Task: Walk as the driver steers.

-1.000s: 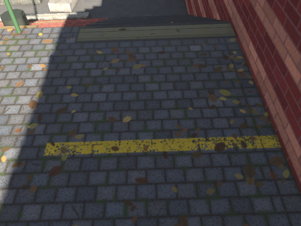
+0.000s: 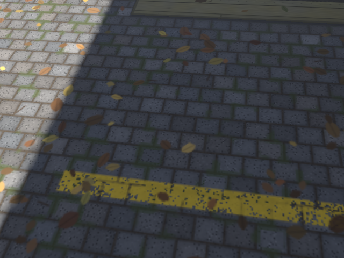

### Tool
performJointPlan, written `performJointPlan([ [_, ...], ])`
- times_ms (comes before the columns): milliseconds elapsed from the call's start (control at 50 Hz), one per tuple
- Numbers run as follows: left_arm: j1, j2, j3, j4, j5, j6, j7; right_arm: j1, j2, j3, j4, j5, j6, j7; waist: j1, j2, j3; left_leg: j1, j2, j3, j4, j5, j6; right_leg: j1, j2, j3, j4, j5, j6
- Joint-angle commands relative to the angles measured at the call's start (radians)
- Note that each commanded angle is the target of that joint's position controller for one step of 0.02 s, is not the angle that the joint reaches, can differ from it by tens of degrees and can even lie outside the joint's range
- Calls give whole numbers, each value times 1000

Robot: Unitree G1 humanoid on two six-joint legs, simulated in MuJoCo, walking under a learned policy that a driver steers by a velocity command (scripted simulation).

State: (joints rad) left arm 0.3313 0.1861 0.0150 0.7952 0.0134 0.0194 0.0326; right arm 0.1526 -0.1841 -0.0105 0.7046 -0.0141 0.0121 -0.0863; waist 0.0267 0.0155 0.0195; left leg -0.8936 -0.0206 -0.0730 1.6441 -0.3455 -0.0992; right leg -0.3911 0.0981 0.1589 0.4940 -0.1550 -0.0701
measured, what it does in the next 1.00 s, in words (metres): steps on the spot: left foot, then right foot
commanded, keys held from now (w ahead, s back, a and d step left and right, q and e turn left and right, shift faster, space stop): e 0.40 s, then no key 0.26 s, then q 0.34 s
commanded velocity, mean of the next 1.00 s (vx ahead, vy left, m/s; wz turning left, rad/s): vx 0.01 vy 0.00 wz -0.23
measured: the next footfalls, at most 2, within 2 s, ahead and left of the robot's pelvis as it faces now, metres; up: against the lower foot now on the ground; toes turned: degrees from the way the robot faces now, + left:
left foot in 0.28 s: +0.14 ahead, +0.13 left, +0.00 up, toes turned -17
right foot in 0.66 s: +0.08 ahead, -0.12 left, +0.00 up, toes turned -17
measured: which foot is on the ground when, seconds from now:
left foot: up 0.00-0.26, down 0.28-0.88, up 0.90-1.00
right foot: down 0.00-0.28, up 0.30-0.64, down 0.66-1.00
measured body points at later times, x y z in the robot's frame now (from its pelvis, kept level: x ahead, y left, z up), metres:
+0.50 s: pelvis +0.06 +0.04 +0.00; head +0.09 +0.06 +0.45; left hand +0.27 +0.28 -0.11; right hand +0.10 -0.26 -0.09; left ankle +0.10 +0.14 -0.74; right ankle +0.03 -0.11 -0.63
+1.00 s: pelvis +0.08 +0.00 -0.01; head +0.11 +0.00 +0.44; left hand +0.28 +0.21 -0.12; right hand +0.15 -0.29 -0.12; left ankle +0.10 +0.12 -0.71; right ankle +0.04 -0.11 -0.74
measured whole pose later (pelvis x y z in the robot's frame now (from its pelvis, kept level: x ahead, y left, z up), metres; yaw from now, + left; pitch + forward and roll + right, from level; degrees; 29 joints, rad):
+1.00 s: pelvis +0.08 +0.00 -0.01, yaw -11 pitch +2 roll -1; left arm 0.20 0.20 0.05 0.66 0.01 0.03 0.05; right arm 0.23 -0.27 -0.06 0.69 0.01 0.05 -0.02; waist -0.01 0.00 0.01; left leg -0.43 0.01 -0.01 0.89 -0.51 -0.04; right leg -0.29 -0.03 -0.09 0.62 -0.36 -0.01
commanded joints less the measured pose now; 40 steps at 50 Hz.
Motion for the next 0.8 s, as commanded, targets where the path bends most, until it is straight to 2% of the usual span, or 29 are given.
performJointPlan([
  [20,25,138,31,-83,-19,15,47,-81,-2,-8,-144,-13,-9,0,-19,-108,-138,42,-29,9,-389,206,-26,146,-171,200,-84,428,-152],
  [40,33,133,33,-89,-27,30,55,-127,11,-4,-162,-11,-7,9,1,-131,-154,87,-42,12,-515,234,-32,166,-160,206,-88,357,-123],
  [80,35,160,45,-104,-30,43,66,-176,11,-10,-184,3,-4,24,8,-177,-162,156,-50,-17,-650,239,-26,177,-183,282,-106,197,-96],
  [120,6,199,63,-141,-27,44,65,-196,-31,-25,-184,10,-4,34,10,-184,-121,195,-50,-53,-765,232,-8,175,-203,352,-131,31,-91],
  [140,-4,215,71,-153,-28,44,60,-173,-62,-41,-176,13,-6,37,-6,-207,-111,261,-48,-76,-808,225,3,141,-204,386,-139,-31,-96],
  [180,-22,217,77,-175,-24,46,51,-195,-86,-56,-165,18,-15,42,0,-210,-72,380,-61,-73,-901,171,18,76,-195,420,-147,-77,-116],
  [220,-22,203,78,-184,-25,41,44,-176,-94,-63,-154,21,-24,48,-2,-214,-57,494,-63,-58,-1003,117,32,64,-176,455,-132,-6,-116],
  [240,-37,198,79,-193,-30,39,42,-140,-92,-67,-141,24,-30,53,-24,-207,-52,567,-50,-51,-1118,158,48,61,-158,462,-104,20,-103],
  [260,-40,179,75,-200,-34,35,39,-95,-102,-74,-121,19,-36,54,-41,-176,-57,669,-14,-36,-1242,233,69,39,-123,443,-53,11,-76],
  [280,-19,131,62,-205,-20,33,32,-15,-133,-84,-97,4,-36,55,-46,-89,-135,880,113,-109,-1247,324,123,-74,-71,386,91,-182,-37],
  [300,66,75,46,-208,0,30,24,57,-196,-94,-90,-19,-23,55,-16,188,-210,1083,341,-286,-1171,647,239,-275,93,204,380,-521,28],
  [320,25,162,72,-255,-26,9,18,86,-213,-104,-73,-27,-21,62,-33,290,-228,1050,475,-497,-1249,564,386,-439,99,149,572,-609,78],
  [340,-40,248,100,-246,-23,3,20,36,-183,-99,-84,-15,-27,65,-35,211,-144,949,442,-457,-1290,423,389,-486,31,102,714,-483,119],
  [360,-58,269,113,-227,-19,16,24,-25,-141,-85,-93,-10,-22,62,-19,156,-105,865,360,-355,-1295,327,338,-461,5,81,757,-381,136],
  [380,-48,258,114,-205,-12,37,26,-70,-117,-73,-104,-3,-15,60,-2,124,-83,785,295,-265,-1292,316,303,-421,6,56,821,-318,146],
  [400,-32,238,109,-203,-9,47,19,-94,-122,-70,-105,2,-9,57,12,117,-64,705,266,-208,-1300,332,293,-381,6,26,883,-258,154],
  [440,-38,175,88,-212,-18,48,7,-81,-140,-66,-89,-7,-6,52,17,109,-52,618,210,-124,-1320,334,295,-307,2,-34,870,-170,161],
  [500,-104,122,62,-239,-16,36,-1,-7,-148,-60,-55,-7,1,44,-14,117,-70,664,205,-99,-1314,309,314,-272,-39,-43,658,-115,171],
  [560,-147,80,37,-243,-9,26,-20,0,-160,-55,-43,2,-1,44,-23,148,-83,589,200,-60,-1324,177,301,-63,-101,-103,357,-125,157],
  [600,-149,101,42,-236,-13,18,-27,56,-181,-57,-28,4,-5,51,-40,155,-59,537,217,-85,-1317,95,302,62,-84,-154,232,-182,132],
  [620,-124,107,48,-224,-16,14,-28,58,-178,-53,-29,6,-6,52,-23,142,-48,528,219,-91,-1291,93,291,123,-75,-168,120,-142,110],
  [640,-107,109,51,-210,-13,12,-27,81,-157,-44,-22,6,-9,53,-13,121,-44,523,204,-88,-1254,132,265,186,-61,-179,13,-107,92],
  [660,-88,121,53,-211,-4,12,-22,122,-142,-37,-8,3,-18,57,-6,98,-58,505,190,-83,-1217,176,212,270,-88,-134,-50,-23,74],
  [680,-43,165,59,-208,6,12,-12,146,-104,-24,-3,-8,-33,70,-14,24,-107,441,147,-49,-1131,156,138,411,-207,-6,-41,250,44],
  [700,-86,177,62,-180,12,14,-11,219,-75,-12,-6,-8,-49,87,-98,-151,-134,449,96,14,-1148,118,100,371,-253,27,22,229,-16],
  [720,-119,97,51,-183,8,13,-20,161,-113,-19,2,-3,-46,87,-48,-151,-117,548,92,32,-1149,107,70,246,-214,9,-9,44,-25],
  [740,-129,77,42,-187,16,7,-27,123,-155,-33,4,7,-37,86,-25,-103,-59,532,79,32,-1135,104,69,217,-183,-18,-21,-14,-5],
  [760,-135,99,48,-185,17,2,-28,109,-144,-35,5,9,-26,80,-25,-86,-40,526,69,37,-1118,107,75,206,-171,-33,-20,-22,12],
  [800,-148,127,58,-192,7,-8,-18,101,-149,-40,-20,9,-9,65,-31,-115,-19,512,62,24,-1082,143,76,192,-191,-32,-32,-5,11],
])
